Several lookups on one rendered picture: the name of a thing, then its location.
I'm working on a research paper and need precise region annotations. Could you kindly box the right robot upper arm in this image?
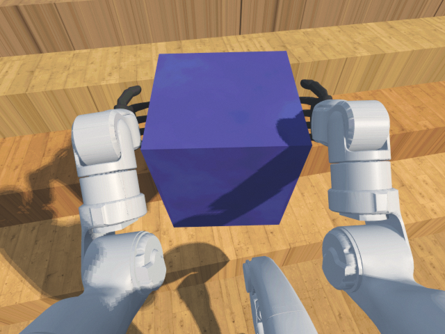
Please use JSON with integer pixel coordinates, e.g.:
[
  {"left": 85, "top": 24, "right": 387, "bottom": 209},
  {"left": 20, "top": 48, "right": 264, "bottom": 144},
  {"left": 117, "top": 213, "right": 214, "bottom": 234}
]
[{"left": 322, "top": 223, "right": 445, "bottom": 334}]

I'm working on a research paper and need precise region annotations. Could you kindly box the left robot hand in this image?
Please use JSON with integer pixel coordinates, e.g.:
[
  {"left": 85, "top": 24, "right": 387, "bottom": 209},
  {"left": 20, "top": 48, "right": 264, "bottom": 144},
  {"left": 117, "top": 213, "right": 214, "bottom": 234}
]
[{"left": 114, "top": 86, "right": 149, "bottom": 150}]

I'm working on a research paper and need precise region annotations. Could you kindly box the robot right forearm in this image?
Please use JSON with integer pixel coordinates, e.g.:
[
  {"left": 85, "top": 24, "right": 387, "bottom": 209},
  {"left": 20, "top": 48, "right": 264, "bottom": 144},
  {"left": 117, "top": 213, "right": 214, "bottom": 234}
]
[{"left": 311, "top": 100, "right": 414, "bottom": 273}]

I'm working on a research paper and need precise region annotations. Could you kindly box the robot right shin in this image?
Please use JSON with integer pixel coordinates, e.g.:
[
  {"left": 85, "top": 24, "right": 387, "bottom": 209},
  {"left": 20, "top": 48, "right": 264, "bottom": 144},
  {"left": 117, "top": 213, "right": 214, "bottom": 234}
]
[{"left": 250, "top": 293, "right": 264, "bottom": 334}]

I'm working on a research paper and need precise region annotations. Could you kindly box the robot right thigh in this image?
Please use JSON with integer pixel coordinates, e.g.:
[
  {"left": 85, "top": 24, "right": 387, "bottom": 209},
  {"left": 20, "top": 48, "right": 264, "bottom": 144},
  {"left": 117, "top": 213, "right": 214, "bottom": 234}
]
[{"left": 243, "top": 256, "right": 318, "bottom": 334}]

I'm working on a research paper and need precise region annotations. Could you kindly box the right robot hand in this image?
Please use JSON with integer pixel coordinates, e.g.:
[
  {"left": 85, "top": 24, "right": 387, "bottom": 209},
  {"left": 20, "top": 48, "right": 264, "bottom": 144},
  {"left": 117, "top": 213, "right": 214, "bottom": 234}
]
[{"left": 299, "top": 79, "right": 332, "bottom": 141}]

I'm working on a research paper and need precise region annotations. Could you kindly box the robot left forearm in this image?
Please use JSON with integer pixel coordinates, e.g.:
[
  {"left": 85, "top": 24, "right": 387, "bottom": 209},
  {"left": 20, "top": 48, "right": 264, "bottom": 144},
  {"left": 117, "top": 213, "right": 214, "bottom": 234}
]
[{"left": 71, "top": 109, "right": 147, "bottom": 287}]

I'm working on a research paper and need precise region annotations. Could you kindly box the carton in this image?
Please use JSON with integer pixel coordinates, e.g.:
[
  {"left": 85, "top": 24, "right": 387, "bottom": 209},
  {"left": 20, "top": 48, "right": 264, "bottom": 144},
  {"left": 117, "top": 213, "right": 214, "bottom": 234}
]
[{"left": 140, "top": 51, "right": 312, "bottom": 228}]

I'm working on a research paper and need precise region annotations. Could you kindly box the left robot upper arm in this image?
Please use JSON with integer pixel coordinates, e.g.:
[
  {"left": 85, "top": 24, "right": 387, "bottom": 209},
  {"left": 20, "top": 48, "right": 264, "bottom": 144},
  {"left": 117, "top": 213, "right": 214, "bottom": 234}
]
[{"left": 19, "top": 231, "right": 166, "bottom": 334}]

